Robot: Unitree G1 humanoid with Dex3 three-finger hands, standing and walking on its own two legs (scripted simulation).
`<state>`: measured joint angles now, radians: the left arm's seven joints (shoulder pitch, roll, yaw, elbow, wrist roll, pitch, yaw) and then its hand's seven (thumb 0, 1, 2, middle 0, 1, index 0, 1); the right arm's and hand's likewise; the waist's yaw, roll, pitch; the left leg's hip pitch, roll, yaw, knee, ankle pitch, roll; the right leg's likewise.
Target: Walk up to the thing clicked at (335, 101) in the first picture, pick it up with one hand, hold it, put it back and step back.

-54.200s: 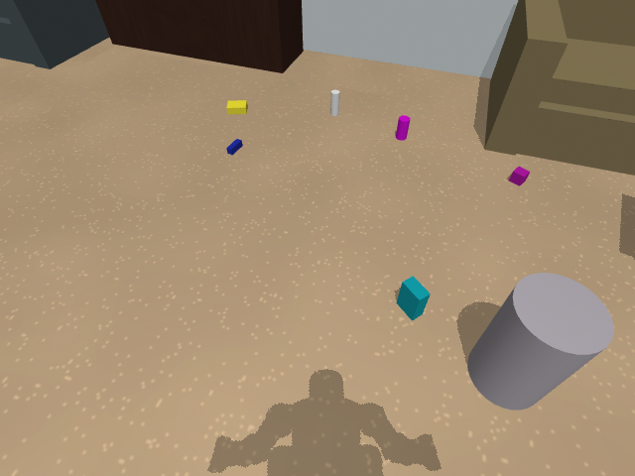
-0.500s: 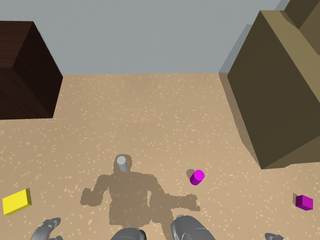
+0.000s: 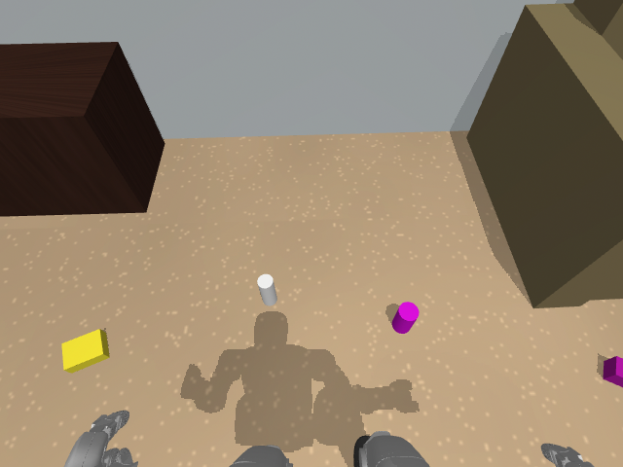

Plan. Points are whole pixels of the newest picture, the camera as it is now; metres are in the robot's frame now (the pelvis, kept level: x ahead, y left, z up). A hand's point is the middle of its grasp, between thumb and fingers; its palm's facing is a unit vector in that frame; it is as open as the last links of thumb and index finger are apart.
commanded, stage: step back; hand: left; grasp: from the side
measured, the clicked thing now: (267, 290) +0.64 +0.17 -0.69
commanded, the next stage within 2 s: none
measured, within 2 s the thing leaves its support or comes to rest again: neither
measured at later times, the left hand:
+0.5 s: hand out of the picture -0.07 +0.26 -0.16, palm faces -0.10 -0.91 -0.40, open 7.3 cm
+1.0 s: hand out of the picture -0.19 +0.23 -0.15, palm faces -0.01 -0.94 -0.33, open 7.3 cm
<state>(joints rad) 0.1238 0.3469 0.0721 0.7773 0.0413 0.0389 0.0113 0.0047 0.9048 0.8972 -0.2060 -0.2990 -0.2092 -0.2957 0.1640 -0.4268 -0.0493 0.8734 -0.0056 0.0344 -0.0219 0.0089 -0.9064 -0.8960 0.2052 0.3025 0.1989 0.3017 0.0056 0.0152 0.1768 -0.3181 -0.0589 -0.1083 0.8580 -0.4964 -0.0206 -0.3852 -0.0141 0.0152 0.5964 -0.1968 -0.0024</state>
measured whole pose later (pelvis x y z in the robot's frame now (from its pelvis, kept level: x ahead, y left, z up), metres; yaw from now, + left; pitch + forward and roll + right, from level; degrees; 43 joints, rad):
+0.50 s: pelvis -0.17 -0.01 -0.01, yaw -6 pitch -3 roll -1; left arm 0.21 0.39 0.10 0.86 0.03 0.06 -0.01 0.01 0.91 0.90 -0.20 -0.30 -0.21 -0.29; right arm 0.07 -0.40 -0.05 0.78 -0.03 0.03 -0.01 0.01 -0.90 -0.90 0.21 0.30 0.20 0.30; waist 0.01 0.02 0.20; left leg -0.46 0.09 0.00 0.69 -0.18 -0.01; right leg -0.23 0.04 0.04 0.70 -0.41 0.01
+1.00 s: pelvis -0.33 -0.03 +0.00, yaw +0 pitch -2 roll -1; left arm 0.11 0.38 0.08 0.77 0.02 0.10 0.00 0.00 0.91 0.90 -0.20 -0.30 -0.21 -0.30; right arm 0.23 -0.35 -0.02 0.86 -0.05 0.01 -0.02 0.01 -0.90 -0.90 0.21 0.30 0.20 0.30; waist -0.02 -0.05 0.16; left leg -0.31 0.01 -0.04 0.63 -0.29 0.01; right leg -0.51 0.10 0.14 1.19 -0.51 -0.02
